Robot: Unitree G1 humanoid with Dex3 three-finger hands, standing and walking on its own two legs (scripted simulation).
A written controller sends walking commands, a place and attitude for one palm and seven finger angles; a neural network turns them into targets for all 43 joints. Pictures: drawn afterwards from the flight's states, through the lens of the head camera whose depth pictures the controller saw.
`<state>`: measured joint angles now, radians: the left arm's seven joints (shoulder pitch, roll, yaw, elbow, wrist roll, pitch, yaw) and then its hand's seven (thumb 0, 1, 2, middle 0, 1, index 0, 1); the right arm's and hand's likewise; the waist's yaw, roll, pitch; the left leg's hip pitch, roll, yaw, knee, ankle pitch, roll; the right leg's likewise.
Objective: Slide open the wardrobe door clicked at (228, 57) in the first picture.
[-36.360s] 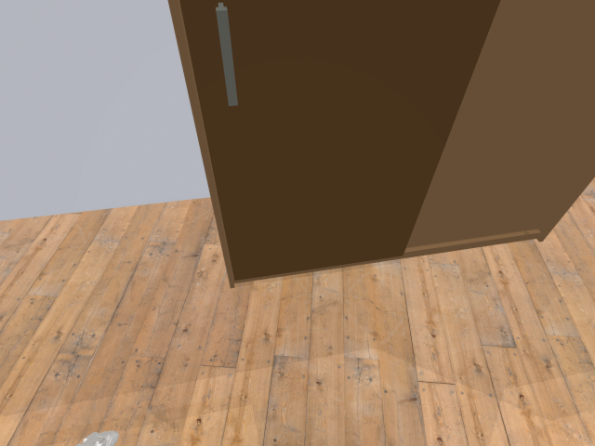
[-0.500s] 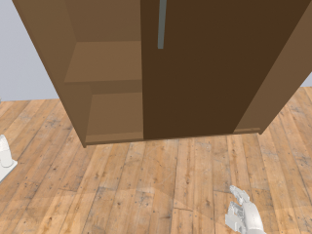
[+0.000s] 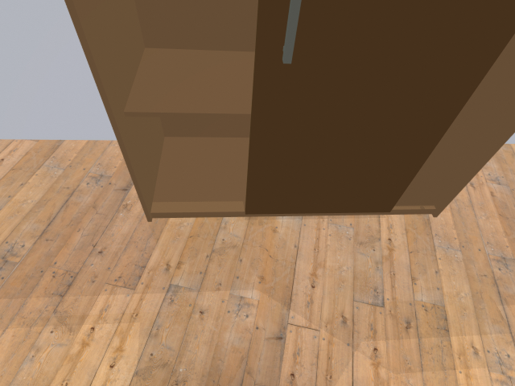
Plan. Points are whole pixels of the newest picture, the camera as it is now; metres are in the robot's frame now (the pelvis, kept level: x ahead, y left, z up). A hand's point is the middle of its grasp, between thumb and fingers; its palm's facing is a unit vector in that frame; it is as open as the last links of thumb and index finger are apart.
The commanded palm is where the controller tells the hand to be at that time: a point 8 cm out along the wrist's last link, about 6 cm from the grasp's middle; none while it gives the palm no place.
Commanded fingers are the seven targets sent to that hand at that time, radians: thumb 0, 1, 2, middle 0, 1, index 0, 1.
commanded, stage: let the arm hang, fingers relaxed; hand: left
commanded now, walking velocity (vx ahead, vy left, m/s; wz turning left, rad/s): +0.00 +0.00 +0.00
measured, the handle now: (291, 19) +0.88 -0.02 +0.15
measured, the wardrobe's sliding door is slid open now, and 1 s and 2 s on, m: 0.43 0.43 0.43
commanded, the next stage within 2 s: look to check the result in 0.66 s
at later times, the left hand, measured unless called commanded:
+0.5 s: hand out of the picture +0.07 +0.21 -0.16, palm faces -0.04 -0.97 -0.24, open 7.4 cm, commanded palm none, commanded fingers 0.00 0.90 0.90 -0.20 -0.30 -0.20 -0.30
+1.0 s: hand out of the picture +0.08 +0.22 -0.16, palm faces -0.03 -0.96 -0.27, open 7.4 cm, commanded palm none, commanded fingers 0.00 0.90 0.90 -0.20 -0.30 -0.20 -0.30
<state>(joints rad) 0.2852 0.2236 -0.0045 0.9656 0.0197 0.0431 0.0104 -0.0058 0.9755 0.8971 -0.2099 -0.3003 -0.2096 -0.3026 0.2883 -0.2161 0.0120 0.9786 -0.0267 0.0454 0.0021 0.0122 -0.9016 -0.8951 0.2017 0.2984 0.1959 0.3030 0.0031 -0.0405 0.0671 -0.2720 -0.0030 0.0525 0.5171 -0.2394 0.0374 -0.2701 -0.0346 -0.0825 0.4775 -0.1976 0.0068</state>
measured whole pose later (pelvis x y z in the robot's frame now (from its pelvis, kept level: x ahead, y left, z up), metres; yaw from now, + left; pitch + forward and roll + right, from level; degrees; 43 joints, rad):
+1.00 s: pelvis +0.04 +0.01 +0.01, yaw -1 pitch -1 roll +0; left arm 0.16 0.25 0.01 1.14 0.02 0.00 0.01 0.01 0.91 0.90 -0.20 -0.30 -0.20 -0.30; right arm 0.16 -0.25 0.00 1.12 -0.01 -0.01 -0.01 0.01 -0.90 -0.89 0.20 0.30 0.20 0.30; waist 0.00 0.00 0.06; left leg -0.12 -0.02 0.08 0.35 -0.22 0.04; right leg -0.16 -0.04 -0.05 0.37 -0.20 0.02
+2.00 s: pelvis +0.04 -0.01 +0.01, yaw -1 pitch -1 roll +0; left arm 0.10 0.33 0.00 1.13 0.01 -0.01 0.00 0.01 0.90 0.90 -0.20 -0.30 -0.21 -0.30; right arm 0.10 -0.33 0.01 1.12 -0.01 -0.01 0.00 0.01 -0.90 -0.89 0.20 0.30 0.20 0.30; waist 0.00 0.00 0.05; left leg -0.07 0.00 0.06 0.27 -0.18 0.01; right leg -0.10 -0.02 -0.07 0.29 -0.17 0.00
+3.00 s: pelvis +0.05 -0.02 +0.01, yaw -1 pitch -1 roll +0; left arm 0.09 0.33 0.00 1.13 0.01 -0.02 0.00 0.01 0.90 0.90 -0.20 -0.30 -0.21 -0.30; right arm 0.11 -0.33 0.01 1.12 -0.01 -0.01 0.00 0.01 -0.90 -0.89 0.20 0.30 0.20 0.30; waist 0.00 -0.01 0.05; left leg -0.05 0.01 0.06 0.26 -0.18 0.01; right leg -0.08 -0.01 -0.07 0.27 -0.17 -0.01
